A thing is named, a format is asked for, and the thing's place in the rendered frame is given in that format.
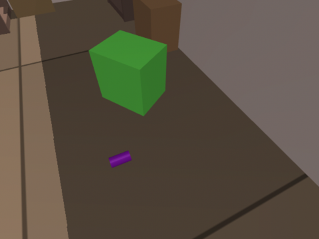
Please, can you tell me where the bookshelf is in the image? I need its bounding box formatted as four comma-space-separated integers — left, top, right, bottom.
0, 0, 12, 35
107, 0, 135, 22

